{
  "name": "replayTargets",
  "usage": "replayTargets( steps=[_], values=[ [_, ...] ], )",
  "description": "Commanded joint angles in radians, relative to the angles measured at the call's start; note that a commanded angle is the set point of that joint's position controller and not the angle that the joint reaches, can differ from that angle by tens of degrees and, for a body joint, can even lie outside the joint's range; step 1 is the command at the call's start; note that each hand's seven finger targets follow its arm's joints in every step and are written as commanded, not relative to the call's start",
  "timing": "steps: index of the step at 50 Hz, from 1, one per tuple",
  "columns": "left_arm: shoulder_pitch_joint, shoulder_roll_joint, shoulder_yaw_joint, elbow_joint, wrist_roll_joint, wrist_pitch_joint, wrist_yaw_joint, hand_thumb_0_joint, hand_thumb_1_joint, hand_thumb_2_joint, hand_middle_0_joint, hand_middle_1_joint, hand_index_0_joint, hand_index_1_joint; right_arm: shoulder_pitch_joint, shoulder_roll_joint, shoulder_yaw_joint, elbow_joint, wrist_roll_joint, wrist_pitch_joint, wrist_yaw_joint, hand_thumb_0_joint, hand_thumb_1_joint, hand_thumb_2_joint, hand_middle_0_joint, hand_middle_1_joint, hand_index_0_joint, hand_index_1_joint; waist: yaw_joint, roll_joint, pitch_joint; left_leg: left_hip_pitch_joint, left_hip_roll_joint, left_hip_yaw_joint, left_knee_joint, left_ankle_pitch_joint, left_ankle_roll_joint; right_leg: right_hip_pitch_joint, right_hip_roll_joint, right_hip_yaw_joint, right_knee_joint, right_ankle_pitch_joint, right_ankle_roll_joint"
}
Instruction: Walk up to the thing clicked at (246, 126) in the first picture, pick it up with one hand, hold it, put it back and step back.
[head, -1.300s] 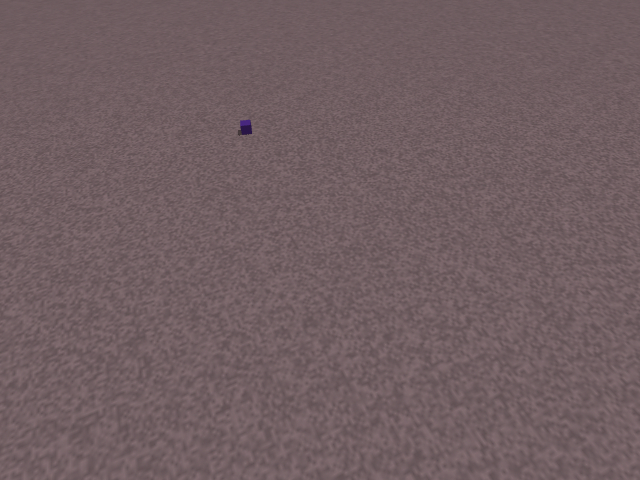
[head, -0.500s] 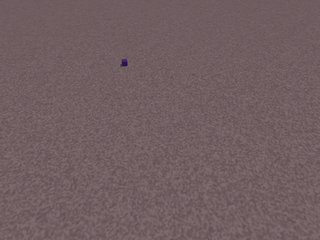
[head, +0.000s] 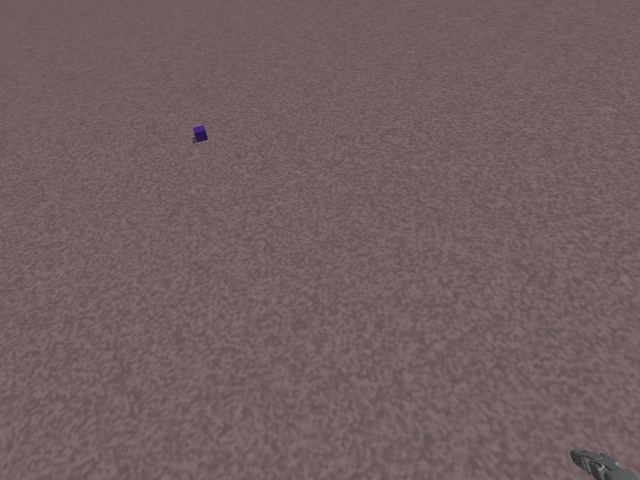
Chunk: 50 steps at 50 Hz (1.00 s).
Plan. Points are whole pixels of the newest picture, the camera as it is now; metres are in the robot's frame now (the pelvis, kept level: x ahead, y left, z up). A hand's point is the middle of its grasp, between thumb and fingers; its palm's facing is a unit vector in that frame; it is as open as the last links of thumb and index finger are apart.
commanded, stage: walk up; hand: left
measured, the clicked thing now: (200, 133) +1.94 +0.78 -0.74
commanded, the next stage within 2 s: none
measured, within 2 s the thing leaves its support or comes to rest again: neither
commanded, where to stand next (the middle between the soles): +1.60 +1.06 m, yaw -74 degrees
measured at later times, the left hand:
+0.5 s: hand (124, 323) +0.41 +0.39 -0.12, palm faces -0.37 -0.78 -0.51, open 7.4 cm
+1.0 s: hand (128, 216) +0.73 +0.52 -0.17, palm faces -0.48 -0.65 -0.59, open 7.4 cm
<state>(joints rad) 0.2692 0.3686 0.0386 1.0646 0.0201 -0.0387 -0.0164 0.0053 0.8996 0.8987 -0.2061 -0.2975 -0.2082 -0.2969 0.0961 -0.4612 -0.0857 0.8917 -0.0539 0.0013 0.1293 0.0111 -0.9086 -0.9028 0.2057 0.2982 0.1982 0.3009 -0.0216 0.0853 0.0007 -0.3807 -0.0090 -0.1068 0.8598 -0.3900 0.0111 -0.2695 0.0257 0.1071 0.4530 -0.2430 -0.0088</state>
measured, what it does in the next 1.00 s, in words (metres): walks ahead, turning right: left foot, then right foot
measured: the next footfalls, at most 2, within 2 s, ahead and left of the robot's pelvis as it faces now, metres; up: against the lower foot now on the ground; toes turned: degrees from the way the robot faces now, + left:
left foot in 0.16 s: +0.11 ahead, +0.21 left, +0.00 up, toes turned -9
right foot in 0.56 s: +0.35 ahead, -0.03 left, +0.00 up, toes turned -31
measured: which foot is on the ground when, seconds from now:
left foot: up 0.00-0.14, down 0.16-0.58, up 0.60-0.92, down 0.94-1.00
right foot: down 0.00-0.18, up 0.20-0.54, down 0.56-0.94, up 0.96-1.00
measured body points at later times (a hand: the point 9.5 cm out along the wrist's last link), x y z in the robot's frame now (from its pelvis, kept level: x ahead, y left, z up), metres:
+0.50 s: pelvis +0.20 +0.13 -0.01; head +0.19 +0.10 +0.43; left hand +0.43 +0.43 -0.08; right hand +0.11 -0.20 -0.13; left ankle +0.08 +0.22 -0.74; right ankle +0.29 -0.03 -0.72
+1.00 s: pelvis +0.52 +0.24 -0.05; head +0.54 +0.23 +0.40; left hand +0.76 +0.55 -0.14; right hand +0.48 -0.13 -0.12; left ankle +0.67 +0.32 -0.74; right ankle +0.34 +0.03 -0.71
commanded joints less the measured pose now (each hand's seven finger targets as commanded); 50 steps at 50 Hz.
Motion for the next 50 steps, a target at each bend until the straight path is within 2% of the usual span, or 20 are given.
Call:
replayTargets(
  steps=[1, 6, 8, 9, 11, 15, 21, 24, 27, 28, 29, 30, 31, 33, 37, 43, 46, 47, 48, 50],
  values=[
    [-0.003, 0.382, 0.095, -0.129, -0.001, -0.055, 0.039, 0.000, 0.900, 0.900, -0.200, -0.300, -0.200, -0.300, -0.107, -0.146, -0.037, -0.165, -0.007, -0.015, 0.016, 0.000, -0.900, -0.900, 0.200, 0.300, 0.200, 0.300, 0.030, -0.243, -0.080, -0.225, 0.045, -0.056, -0.108, -0.062, -0.024, 0.229, -0.282, 0.431, -0.244, -0.354, -0.203],
    [-0.005, 0.400, 0.091, -0.164, -0.013, -0.049, 0.034, 0.000, 0.900, 0.900, -0.200, -0.300, -0.200, -0.300, -0.061, -0.177, -0.057, -0.162, -0.013, -0.027, 0.016, 0.000, -0.900, -0.900, 0.200, 0.300, 0.200, 0.300, 0.006, -0.225, -0.059, 0.006, 0.034, 0.010, -0.349, 0.003, -0.006, 0.064, -0.224, 0.292, -0.110, -0.175, -0.169],
    [-0.147, 0.320, 0.064, -0.222, -0.013, -0.040, 0.036, 0.000, 0.900, 0.900, -0.200, -0.300, -0.200, -0.300, 0.249, -0.254, -0.101, -0.070, -0.018, -0.032, -0.004, 0.000, -0.900, -0.900, 0.200, 0.300, 0.200, 0.300, -0.193, 0.047, -0.126, 0.634, 0.045, 0.018, -0.589, 0.084, 0.014, -0.456, -0.020, -0.004, 0.242, -0.291, -0.034],
    [-0.151, 0.225, 0.035, -0.245, -0.009, -0.040, 0.048, 0.000, 0.900, 0.900, -0.200, -0.300, -0.200, -0.300, 0.312, -0.333, -0.126, -0.068, -0.022, -0.034, -0.020, 0.000, -0.900, -0.900, 0.200, 0.300, 0.200, 0.300, -0.217, 0.293, -0.129, 0.699, 0.301, -0.312, -0.650, -0.118, 0.036, -0.696, 0.080, -0.083, 0.574, -0.462, -0.036],
    [-0.147, 0.311, 0.030, -0.246, -0.016, -0.038, 0.055, 0.000, 0.900, 0.900, -0.200, -0.300, -0.200, -0.300, 0.110, -0.378, -0.118, -0.139, 0.014, -0.036, -0.024, 0.000, -0.900, -0.900, 0.200, 0.300, 0.200, 0.300, -0.113, 0.127, -0.033, 0.440, 0.447, -0.501, -0.775, -0.376, 0.189, -0.662, -0.119, -0.066, 0.674, -0.237, -0.036],
    [-0.018, 0.381, 0.065, -0.136, -0.040, -0.033, 0.007, 0.000, 0.900, 0.900, -0.200, -0.300, -0.200, -0.300, 0.018, -0.225, -0.082, -0.186, 0.007, -0.045, -0.033, 0.000, -0.900, -0.900, 0.200, 0.300, 0.200, 0.300, -0.035, 0.038, 0.007, 0.395, 0.250, -0.086, -0.679, -0.154, 0.116, -0.489, -0.177, -0.117, 0.536, -0.065, -0.001],
    [-0.161, 0.324, 0.061, -0.220, -0.042, -0.015, -0.012, 0.000, 0.900, 0.900, -0.200, -0.300, -0.200, -0.300, 0.060, -0.216, -0.084, -0.208, 0.007, -0.024, -0.020, 0.000, -0.900, -0.900, 0.200, 0.300, 0.200, 0.300, -0.083, 0.041, 0.134, 0.301, 0.214, 0.061, -0.739, -0.007, 0.085, -0.406, -0.161, -0.204, 0.319, 0.043, 0.003],
    [-0.143, 0.304, 0.062, -0.224, -0.041, -0.019, 0.000, 0.000, 0.900, 0.900, -0.200, -0.300, -0.200, -0.300, 0.030, -0.192, -0.079, -0.240, -0.007, -0.021, -0.019, 0.000, -0.900, -0.900, 0.200, 0.300, 0.200, 0.300, -0.043, -0.008, 0.126, 0.195, 0.180, 0.161, -0.648, 0.195, 0.039, -0.186, -0.127, -0.286, 0.226, 0.125, -0.018],
    [0.220, 0.343, 0.096, -0.136, -0.045, -0.013, 0.028, 0.000, 0.900, 0.900, -0.200, -0.300, -0.200, -0.300, -0.018, -0.211, -0.095, -0.284, -0.007, -0.025, -0.045, 0.000, -0.900, -0.900, 0.200, 0.300, 0.200, 0.300, 0.147, -0.104, -0.068, 0.024, 0.102, 0.268, -0.102, 0.830, -0.052, 0.324, -0.042, -0.369, 0.118, 0.094, -0.065],
    [0.412, 0.391, 0.125, -0.095, -0.038, -0.013, 0.049, 0.000, 0.900, 0.900, -0.200, -0.300, -0.200, -0.300, 0.029, -0.184, -0.083, -0.292, -0.013, -0.023, -0.046, 0.000, -0.900, -0.900, 0.200, 0.300, 0.200, 0.300, 0.227, -0.231, -0.179, -0.124, 0.044, 0.254, 0.206, 0.635, -0.080, 0.589, -0.081, -0.277, 0.061, 0.035, -0.089],
    [0.471, 0.452, 0.156, -0.098, -0.026, -0.008, 0.079, 0.000, 0.900, 0.900, -0.200, -0.300, -0.200, -0.300, 0.060, -0.140, -0.059, -0.306, -0.013, -0.022, -0.041, 0.000, -0.900, -0.900, 0.200, 0.300, 0.200, 0.300, 0.236, -0.416, -0.183, -0.480, -0.055, 0.180, 0.437, -0.152, -0.101, 0.789, -0.350, 0.161, 0.074, -0.057, -0.208],
    [0.344, 0.491, 0.150, -0.165, -0.025, -0.010, 0.102, 0.000, 0.900, 0.900, -0.200, -0.300, -0.200, -0.300, 0.105, -0.211, -0.068, -0.325, 0.000, -0.012, -0.040, 0.000, -0.900, -0.900, 0.200, 0.300, 0.200, 0.300, 0.161, -0.316, -0.256, -0.559, 0.001, -0.079, 0.593, -0.229, -0.121, 0.724, -0.555, 0.634, -0.043, -0.275, -0.343],
    [0.205, 0.505, 0.148, -0.217, -0.032, -0.015, 0.128, 0.000, 0.900, 0.900, -0.200, -0.300, -0.200, -0.300, 0.077, -0.256, -0.081, -0.320, 0.002, -0.007, -0.052, 0.000, -0.900, -0.900, 0.200, 0.300, 0.200, 0.300, 0.130, -0.203, -0.232, -0.558, 0.070, -0.150, 0.676, -0.204, -0.129, 0.574, -0.618, 0.741, -0.157, -0.526, -0.412],
    [0.099, 0.445, 0.110, -0.262, -0.044, -0.038, 0.141, 0.000, 0.900, 0.900, -0.200, -0.300, -0.200, -0.300, -0.041, -0.265, -0.088, -0.298, 0.000, -0.020, -0.034, 0.000, -0.900, -0.900, 0.200, 0.300, 0.200, 0.300, 0.093, 0.001, -0.046, -0.451, 0.134, -0.134, 0.578, -0.041, -0.085, 0.281, -0.492, 0.459, -0.197, -0.348, -0.328],
    [-0.122, 0.433, 0.104, -0.282, -0.017, -0.097, 0.115, 0.000, 0.900, 0.900, -0.200, -0.300, -0.200, -0.300, 0.108, -0.202, -0.070, -0.263, -0.008, 0.017, 0.011, 0.000, -0.900, -0.900, 0.200, 0.300, 0.200, 0.300, -0.080, -0.098, 0.087, -0.166, 0.155, -0.021, 0.246, 0.112, 0.000, -0.214, -0.298, 0.048, -0.180, -0.208, -0.164],
    [-0.092, 0.466, 0.111, -0.248, 0.002, -0.101, 0.098, 0.000, 0.900, 0.900, -0.200, -0.300, -0.200, -0.300, 0.099, -0.176, -0.084, -0.252, 0.009, 0.037, 0.050, 0.000, -0.900, -0.900, 0.200, 0.300, 0.200, 0.300, -0.065, -0.248, 0.015, 0.117, 0.128, 0.137, -0.029, 0.315, -0.032, -0.371, -0.209, -0.115, -0.127, -0.260, -0.125],
    [-0.134, 0.438, 0.103, -0.247, 0.016, -0.074, 0.101, 0.000, 0.900, 0.900, -0.200, -0.300, -0.200, -0.300, 0.253, -0.200, -0.112, -0.209, 0.002, 0.040, 0.026, 0.000, -0.900, -0.900, 0.200, 0.300, 0.200, 0.300, -0.166, -0.187, -0.039, 0.313, 0.080, 0.169, -0.077, 0.187, -0.025, -0.440, -0.186, -0.128, 0.120, -0.234, -0.097],
    [-0.084, 0.349, 0.083, -0.244, 0.035, -0.054, 0.109, 0.000, 0.900, 0.900, -0.200, -0.300, -0.200, -0.300, 0.354, -0.213, -0.130, -0.174, -0.013, 0.024, 0.013, 0.000, -0.900, -0.900, 0.200, 0.300, 0.200, 0.300, -0.216, -0.021, -0.077, 0.404, 0.076, 0.090, -0.156, 0.028, 0.003, -0.530, -0.115, -0.154, 0.420, -0.280, -0.091],
    [-0.042, 0.232, 0.052, -0.245, 0.032, -0.040, 0.116, 0.000, 0.900, 0.900, -0.200, -0.300, -0.200, -0.300, 0.415, -0.298, -0.147, -0.174, -0.030, 0.006, -0.012, 0.000, -0.900, -0.900, 0.200, 0.300, 0.200, 0.300, -0.239, 0.276, -0.040, 0.318, 0.241, -0.164, -0.448, -0.243, -0.007, -0.605, 0.003, -0.163, 0.777, -0.399, -0.073],
    [0.102, 0.265, 0.040, -0.201, -0.001, -0.038, 0.143, 0.000, 0.900, 0.900, -0.200, -0.300, -0.200, -0.300, 0.161, -0.415, -0.165, -0.224, 0.015, -0.002, -0.046, 0.000, -0.900, -0.900, 0.200, 0.300, 0.200, 0.300, -0.069, 0.369, -0.050, 0.253, 0.419, -0.607, -0.715, -0.365, 0.055, -0.626, -0.060, -0.021, 0.999, -0.293, -0.111]
  ],
)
